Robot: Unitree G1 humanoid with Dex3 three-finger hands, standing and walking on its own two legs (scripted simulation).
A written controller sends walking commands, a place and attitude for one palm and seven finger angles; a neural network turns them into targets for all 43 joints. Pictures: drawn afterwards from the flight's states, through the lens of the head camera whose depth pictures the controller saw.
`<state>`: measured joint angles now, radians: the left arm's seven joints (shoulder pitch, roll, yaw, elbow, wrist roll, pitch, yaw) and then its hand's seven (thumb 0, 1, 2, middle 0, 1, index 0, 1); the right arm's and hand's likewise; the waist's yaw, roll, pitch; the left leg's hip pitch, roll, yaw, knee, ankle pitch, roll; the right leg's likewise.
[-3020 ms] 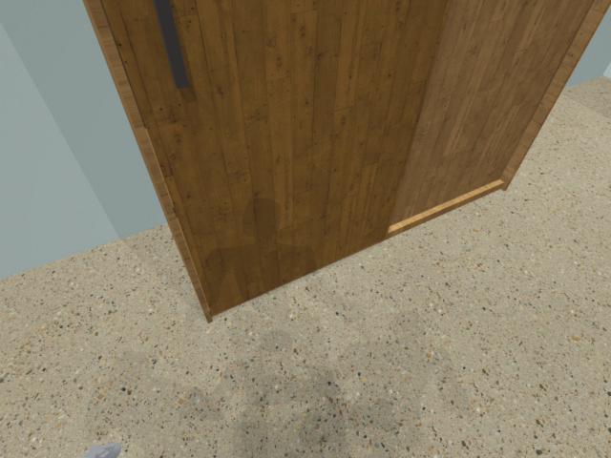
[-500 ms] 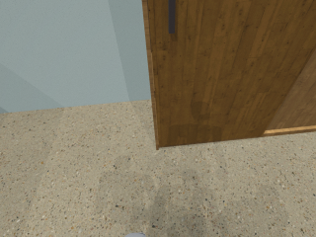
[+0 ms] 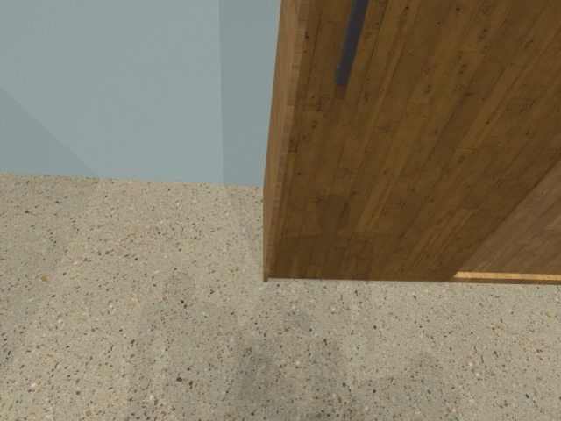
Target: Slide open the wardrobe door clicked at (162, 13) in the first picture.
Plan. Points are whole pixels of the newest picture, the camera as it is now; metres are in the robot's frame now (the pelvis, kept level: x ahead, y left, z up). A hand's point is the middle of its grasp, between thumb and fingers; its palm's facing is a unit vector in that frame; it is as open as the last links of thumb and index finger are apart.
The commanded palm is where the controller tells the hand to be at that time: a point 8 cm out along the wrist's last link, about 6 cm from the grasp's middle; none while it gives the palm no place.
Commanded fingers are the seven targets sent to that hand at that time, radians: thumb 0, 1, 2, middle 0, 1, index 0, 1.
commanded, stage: take the last steps up to it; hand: left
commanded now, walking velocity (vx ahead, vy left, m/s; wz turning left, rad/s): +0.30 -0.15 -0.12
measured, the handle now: (349, 37) +0.76 -0.07 +0.23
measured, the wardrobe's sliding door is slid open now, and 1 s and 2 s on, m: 0.00 0.00 0.00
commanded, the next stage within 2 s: come to a stop and stand still in 0.58 s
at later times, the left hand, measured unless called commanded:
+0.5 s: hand (240, 366) +0.25 +0.07 -0.18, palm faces -0.04 -0.98 -0.21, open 7.3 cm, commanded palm none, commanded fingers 0.00 0.90 0.90 -0.20 -0.30 -0.20 -0.30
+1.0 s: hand (267, 317) +0.35 +0.03 -0.18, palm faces -0.01 -0.97 -0.26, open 7.3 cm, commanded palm none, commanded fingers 0.00 0.90 0.90 -0.20 -0.30 -0.20 -0.30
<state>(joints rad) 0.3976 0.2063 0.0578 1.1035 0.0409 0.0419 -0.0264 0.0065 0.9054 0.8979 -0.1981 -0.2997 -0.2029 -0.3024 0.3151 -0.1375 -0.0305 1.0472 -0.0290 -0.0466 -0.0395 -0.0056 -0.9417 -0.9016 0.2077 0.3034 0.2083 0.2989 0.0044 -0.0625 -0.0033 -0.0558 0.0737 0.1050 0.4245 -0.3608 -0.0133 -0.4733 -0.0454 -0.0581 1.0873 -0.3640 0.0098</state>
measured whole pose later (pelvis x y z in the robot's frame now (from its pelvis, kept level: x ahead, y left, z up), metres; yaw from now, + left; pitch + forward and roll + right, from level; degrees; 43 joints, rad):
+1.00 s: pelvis +0.31 -0.17 -0.01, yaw -3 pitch -1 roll +0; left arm 0.24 0.20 0.06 1.00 0.03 0.02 0.02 0.01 0.92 0.90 -0.20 -0.30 -0.20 -0.30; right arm 0.18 -0.17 -0.07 1.04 -0.02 0.04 -0.04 -0.01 -0.93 -0.90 0.21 0.30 0.21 0.30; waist 0.01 0.01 0.13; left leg -0.22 0.12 0.15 0.56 -0.30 -0.04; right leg -0.35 -0.07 -0.06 0.62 -0.20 0.02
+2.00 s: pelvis +0.27 -0.16 +0.00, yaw -3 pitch +1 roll -1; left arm 0.15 0.17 0.04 1.06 0.01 0.00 0.02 0.00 0.92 0.90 -0.20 -0.30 -0.20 -0.30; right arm 0.44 -0.11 -0.02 1.17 -0.01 0.00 -0.05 0.00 -0.91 -0.90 0.21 0.30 0.21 0.30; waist -0.07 0.01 0.05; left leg -0.15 0.06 0.05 0.50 -0.37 -0.03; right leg -0.24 0.00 -0.08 0.48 -0.26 -0.01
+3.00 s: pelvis +0.27 -0.14 +0.00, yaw -3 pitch -1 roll +0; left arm 0.29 0.15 -0.02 1.10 0.02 -0.01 0.03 0.00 0.90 0.90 -0.20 -0.30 -0.20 -0.30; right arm 0.32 -0.14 0.02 1.10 -0.01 -0.02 -0.02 0.00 -0.92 -0.90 0.20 0.30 0.20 0.30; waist 0.00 0.01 0.03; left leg -0.18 0.00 0.09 0.46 -0.27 0.03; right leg -0.20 -0.06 -0.05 0.49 -0.28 0.02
